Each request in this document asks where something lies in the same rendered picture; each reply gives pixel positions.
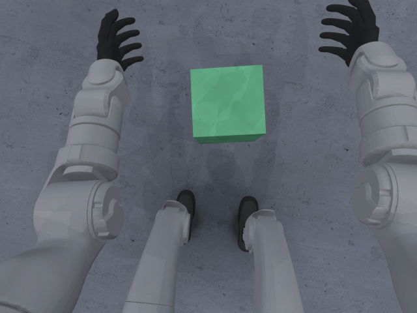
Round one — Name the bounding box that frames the robot right shin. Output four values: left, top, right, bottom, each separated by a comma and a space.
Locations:
242, 209, 283, 243

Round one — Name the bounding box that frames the robot right hand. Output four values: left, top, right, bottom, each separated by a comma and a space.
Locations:
319, 0, 379, 67

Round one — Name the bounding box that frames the left robot forearm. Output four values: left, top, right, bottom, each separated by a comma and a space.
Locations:
33, 59, 130, 232

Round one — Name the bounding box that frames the left robot thigh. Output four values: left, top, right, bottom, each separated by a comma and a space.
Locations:
121, 207, 190, 313

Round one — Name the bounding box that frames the carton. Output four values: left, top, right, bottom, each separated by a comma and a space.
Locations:
190, 65, 266, 144

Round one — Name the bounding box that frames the robot left upper arm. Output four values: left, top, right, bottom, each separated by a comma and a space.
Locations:
0, 179, 125, 313

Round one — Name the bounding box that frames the robot right upper arm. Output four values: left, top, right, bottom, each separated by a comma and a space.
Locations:
351, 162, 417, 313

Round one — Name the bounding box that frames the robot left hand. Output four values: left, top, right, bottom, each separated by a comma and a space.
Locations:
96, 8, 144, 71

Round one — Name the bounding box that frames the right robot forearm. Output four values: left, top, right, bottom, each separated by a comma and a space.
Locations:
348, 41, 417, 167

